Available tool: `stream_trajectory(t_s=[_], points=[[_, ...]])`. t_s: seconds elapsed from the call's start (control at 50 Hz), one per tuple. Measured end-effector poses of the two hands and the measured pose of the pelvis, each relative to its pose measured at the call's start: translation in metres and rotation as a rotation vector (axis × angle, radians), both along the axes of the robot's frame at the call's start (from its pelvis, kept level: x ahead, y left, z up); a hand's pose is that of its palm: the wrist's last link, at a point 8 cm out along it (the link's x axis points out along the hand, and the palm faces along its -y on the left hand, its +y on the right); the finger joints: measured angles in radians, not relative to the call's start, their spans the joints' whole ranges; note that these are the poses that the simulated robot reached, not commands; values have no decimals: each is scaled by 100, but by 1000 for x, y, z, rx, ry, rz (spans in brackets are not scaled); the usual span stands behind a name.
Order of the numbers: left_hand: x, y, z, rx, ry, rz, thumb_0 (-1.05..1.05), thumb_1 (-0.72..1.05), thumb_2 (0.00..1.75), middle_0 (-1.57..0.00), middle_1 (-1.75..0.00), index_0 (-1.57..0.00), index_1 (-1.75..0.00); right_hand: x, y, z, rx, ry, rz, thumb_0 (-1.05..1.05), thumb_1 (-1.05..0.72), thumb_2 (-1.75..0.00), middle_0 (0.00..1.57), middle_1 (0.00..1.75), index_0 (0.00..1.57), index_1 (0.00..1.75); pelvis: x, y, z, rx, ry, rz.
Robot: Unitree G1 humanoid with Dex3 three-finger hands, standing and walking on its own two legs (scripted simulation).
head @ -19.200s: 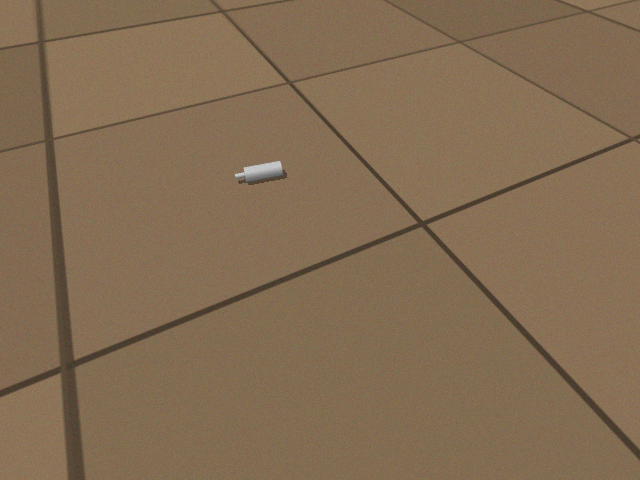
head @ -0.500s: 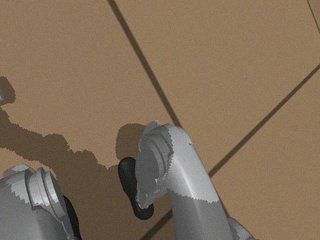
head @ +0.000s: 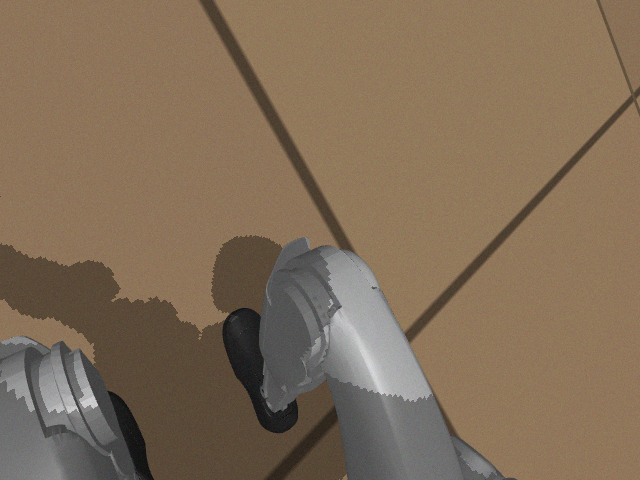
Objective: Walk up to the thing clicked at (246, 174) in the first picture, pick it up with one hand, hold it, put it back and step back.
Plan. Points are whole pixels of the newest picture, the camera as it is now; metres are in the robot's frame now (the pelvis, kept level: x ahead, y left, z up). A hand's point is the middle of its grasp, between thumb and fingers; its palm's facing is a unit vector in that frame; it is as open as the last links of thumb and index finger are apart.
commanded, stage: close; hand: left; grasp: from above
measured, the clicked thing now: out of the picture +0.47 +0.34 -0.27
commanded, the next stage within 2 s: settle in 1.16 s
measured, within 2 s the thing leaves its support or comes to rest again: leaves its support in 1.62 s
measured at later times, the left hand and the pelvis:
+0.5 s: hand out of the picture +0.46 +0.32 -0.25, palm faces -0.46 -0.15 -0.88, open 10.4 cm; pelvis +0.00 +0.00 +0.00, yaw +0 degrees
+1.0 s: hand out of the picture +0.46 +0.32 -0.25, palm faces -0.45 -0.14 -0.88, open 10.2 cm; pelvis +0.00 +0.00 +0.00, yaw -1 degrees
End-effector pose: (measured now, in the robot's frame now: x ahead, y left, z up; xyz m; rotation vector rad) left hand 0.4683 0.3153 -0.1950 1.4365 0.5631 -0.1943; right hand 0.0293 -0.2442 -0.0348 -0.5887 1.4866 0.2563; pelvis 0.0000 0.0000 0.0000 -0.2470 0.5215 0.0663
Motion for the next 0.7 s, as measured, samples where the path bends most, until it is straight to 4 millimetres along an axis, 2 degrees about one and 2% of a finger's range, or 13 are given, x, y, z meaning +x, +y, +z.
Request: stream_trajectory(t_s=[0.42, 0.7], points=[[-5, 4, 2, -5, 2, -2, 0, -3, 78, -42, -87, -44, -85, 9, 0, 3, -1, -20, 24, 0, -90, -90, 20, 30, 20, 29, -1, 1, 3, -10, -3, 0], [-4, 5, 3, 1, -5, -9, 0, 0, 66, -51, -79, -52, -76, 9, -1, 5, -4, -21, 33, 0, -90, -90, 20, 30, 20, 29, -1, 1, 2, -9, -5, -2]])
